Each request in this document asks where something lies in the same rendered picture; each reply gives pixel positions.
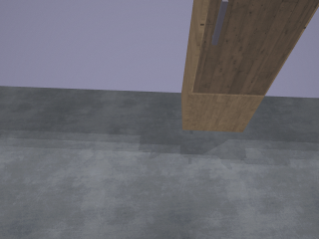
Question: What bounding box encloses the cupboard door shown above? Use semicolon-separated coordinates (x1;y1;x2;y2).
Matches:
192;0;319;96

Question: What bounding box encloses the handle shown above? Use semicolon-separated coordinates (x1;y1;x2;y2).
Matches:
211;0;228;46

